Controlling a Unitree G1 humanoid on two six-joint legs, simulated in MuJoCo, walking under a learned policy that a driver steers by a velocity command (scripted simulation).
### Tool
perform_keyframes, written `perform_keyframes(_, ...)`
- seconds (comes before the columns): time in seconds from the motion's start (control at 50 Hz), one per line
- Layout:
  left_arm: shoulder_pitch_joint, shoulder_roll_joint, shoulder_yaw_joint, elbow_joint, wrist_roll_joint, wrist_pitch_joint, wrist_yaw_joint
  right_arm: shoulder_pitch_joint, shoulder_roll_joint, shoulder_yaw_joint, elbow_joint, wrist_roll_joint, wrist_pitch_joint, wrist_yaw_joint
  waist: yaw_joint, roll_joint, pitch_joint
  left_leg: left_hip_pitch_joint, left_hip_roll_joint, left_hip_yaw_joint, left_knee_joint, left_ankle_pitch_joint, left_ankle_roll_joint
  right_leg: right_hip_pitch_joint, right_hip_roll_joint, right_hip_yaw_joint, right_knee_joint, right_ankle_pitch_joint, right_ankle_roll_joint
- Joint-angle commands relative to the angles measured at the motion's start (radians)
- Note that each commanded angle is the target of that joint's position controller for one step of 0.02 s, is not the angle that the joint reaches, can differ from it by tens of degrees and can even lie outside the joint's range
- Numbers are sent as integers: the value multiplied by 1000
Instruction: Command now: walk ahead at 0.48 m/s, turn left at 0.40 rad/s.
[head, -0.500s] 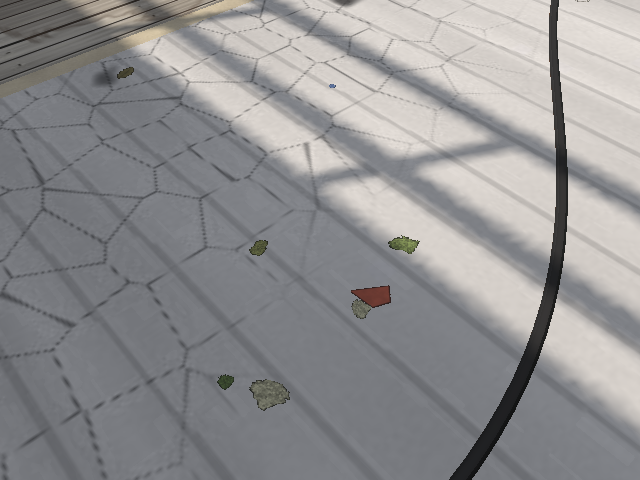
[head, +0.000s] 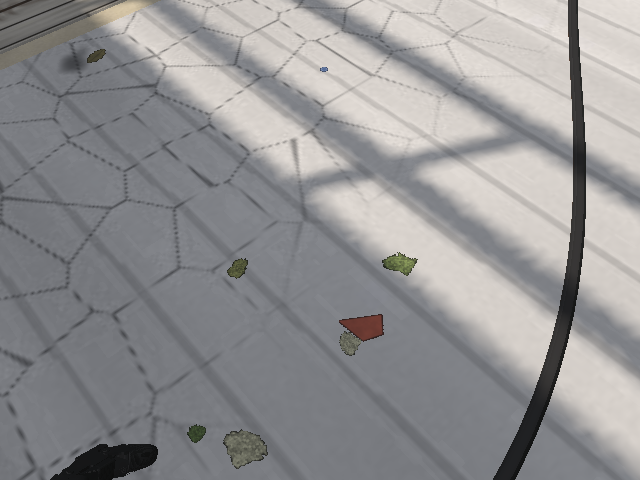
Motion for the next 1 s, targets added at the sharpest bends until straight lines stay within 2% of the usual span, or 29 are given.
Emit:
perform_keyframes(0.02, 271, 153, 42, 33, -5, 3, 8, -66, -130, -27, -122, 29, -32, -3, 155, -195, -149, -605, 55, -23, 444, 47, 40, 586, -355, 530, -341, -380, -155)
perform_keyframes(0.04, 203, 120, 32, 33, 0, -1, 5, -85, -117, -31, -123, 16, -27, -7, 123, -141, -88, -561, 90, -19, 403, 122, 40, 460, -313, 412, -368, -263, -138)
perform_keyframes(0.06, 160, 96, 27, 35, 9, -6, 4, -74, -99, -37, -119, 7, -15, -9, 90, -157, -61, -508, 120, -29, 354, 174, 40, 377, -277, 313, -395, -176, -125)
perform_keyframes(0.08, 135, 88, 27, 41, 15, -10, 3, -58, -76, -37, -118, 7, -1, -6, 67, -166, -47, -457, 135, -27, 333, 199, 37, 319, -258, 246, -421, -129, -120)
perform_keyframes(0.1, 126, 86, 28, 47, 15, -14, 5, -60, -57, -37, -123, 7, 11, -4, 58, -154, -36, -445, 139, -20, 324, 216, 33, 291, -251, 195, -442, -82, -128)
perform_keyframes(0.14, 134, 111, 37, 61, 18, -22, 12, -96, -51, -40, -151, 3, 29, -4, 48, -116, -13, -485, 144, -24, 290, 275, 22, 276, -258, 123, -471, -14, -148)
perform_keyframes(0.2, 167, 136, 45, 81, 22, -20, 26, -160, -54, -44, -183, -4, 33, 4, 58, -79, 12, -555, 139, -36, 164, 408, 6, 314, -262, 37, -488, 46, -159)
perform_keyframes(0.28, 202, 172, 53, 90, 15, -6, 40, -296, -36, -30, -229, -9, 22, 34, 103, -51, 47, -535, 125, 43, -48, 537, 5, 355, -251, -85, -495, 98, -142)
perform_keyframes(0.34, 260, 195, 62, 107, 2, 12, 41, -391, -30, -20, -278, -8, 21, 53, 139, -39, 76, -559, 117, 81, -148, 511, 24, 454, -276, -129, -467, 128, -134)
perform_keyframes(0.38, 282, 210, 69, 114, -9, 27, 38, -422, -40, -20, -307, -7, 22, 64, 142, -46, 81, -561, 102, 110, -189, 439, 46, 526, -293, -151, -421, 190, -122)
perform_keyframes(0.4, 280, 221, 72, 114, -14, 35, 37, -421, -51, -23, -318, -7, 23, 68, 132, -56, 72, -534, 83, 133, -203, 389, 62, 551, -297, -165, -379, 294, -113)
perform_keyframes(0.42, 271, 236, 77, 109, -18, 41, 38, -402, -67, -31, -325, -7, 25, 70, 111, -75, 44, -475, 51, 164, -207, 337, 80, 566, -296, -182, -313, 475, -102)
perform_keyframes(0.44, 260, 250, 81, 104, -23, 49, 38, -343, -92, -45, -320, -6, 28, 69, 72, -95, -6, -378, 7, 198, -205, 288, 102, 570, -290, -198, -205, 668, -90)
perform_keyframes(0.46, 251, 246, 77, 107, -27, 59, 38, -207, -127, -69, -287, -9, 28, 64, -11, -83, -74, -182, -48, 214, -272, 320, 131, 522, -259, -218, -9, 794, -68)
perform_keyframes(0.48, 272, 217, 62, 108, -15, 57, 39, -51, -194, -103, -244, -12, 30, 46, -81, -36, -165, 109, -45, 144, -318, 446, 166, 353, -215, -222, 233, 667, -23)
perform_keyframes(0.5, 352, 81, 17, 65, 29, 38, 26, -21, -314, -119, -231, -25, 29, 25, 2, 239, -264, 478, 258, -326, -335, 613, 316, -90, -55, -214, 631, -176, 57)
perform_keyframes(0.52, 369, 110, 11, 100, -5, 7, 15, -7, -263, -92, -260, -34, 19, 27, -19, 172, -477, 534, 428, -646, -476, 761, 433, -146, 35, 28, 830, -512, 68)
perform_keyframes(0.54, 267, 184, 36, 90, -53, 2, 12, -46, -199, -69, -255, -42, 10, 35, -45, 64, -390, 460, 390, -445, -466, 934, 376, -186, -15, 98, 855, -458, 53)
perform_keyframes(0.56, 226, 163, 30, 81, -57, 2, 17, -98, -167, -62, -247, -35, 0, 35, -18, 47, -270, 331, 343, -264, -445, 987, 322, -208, -63, 90, 784, -403, 37)
perform_keyframes(0.58, 210, 152, 31, 96, -36, 7, 27, -162, -133, -53, -244, -31, -7, 34, 15, 0, -196, 205, 295, -170, -469, 944, 273, -181, -99, 90, 698, -346, 35)
perform_keyframes(0.6, 224, 158, 39, 109, -29, 24, 33, -210, -104, -45, -245, -37, -11, 32, 50, 22, -158, 102, 269, -103, -509, 933, 249, -116, -117, 95, 653, -305, 34)
perform_keyframes(0.64, 292, 128, 40, 141, -27, 62, 39, -251, -87, -39, -236, -55, -26, 30, 97, 32, -148, -14, 249, -18, -569, 964, 237, -5, -105, 101, 610, -233, 41)
perform_keyframes(0.7, 282, 104, 39, 133, -14, 85, 50, -300, -93, -38, -217, -60, -36, 11, 125, 42, -116, -50, 233, 97, -607, 996, 228, -12, -91, 101, 470, -121, 62)
perform_keyframes(0.78, 182, 95, 32, 80, -8, 91, 34, -307, -121, -44, -196, -51, -7, -24, 89, 66, -98, 2, 222, 187, -622, 895, 209, -29, -95, 52, 269, 22, 71)
perform_keyframes(0.84, 134, 102, 35, 42, -9, 103, 20, -291, -135, -49, -176, -45, 18, -34, 66, 59, -82, 62, 256, 192, -608, 833, 212, -49, -90, 28, 199, 7, 63)
perform_keyframes(0.9, 104, 110, 42, 7, -8, 115, 5, -293, -144, -54, -172, -32, 44, -36, 59, 67, -63, 110, 291, 187, -551, 799, 202, -67, -76, 1, 159, -85, 41)
perform_keyframes(0.96, 115, 108, 48, -17, -13, 118, -14, -310, -158, -62, -179, -13, 64, -44, 77, 75, -64, 142, 309, 186, -441, 854, 167, -27, -44, -39, 65, -134, 2)
perform_keyframes(0.98, 154, 112, 54, -12, -13, 115, -17, -321, -158, -63, -181, -5, 70, -48, 104, 65, -83, 129, 284, 213, -360, 892, 132, 53, -16, -60, -30, -61, -21)
perform_keyframes(1.0, 222, 155, 71, -1, -6, 108, -10, -284, -149, -62, -169, -6, 70, -49, 132, 12, -125, 83, 222, 251, -218, 872, 72, 192, 3, -28, -138, 134, -60)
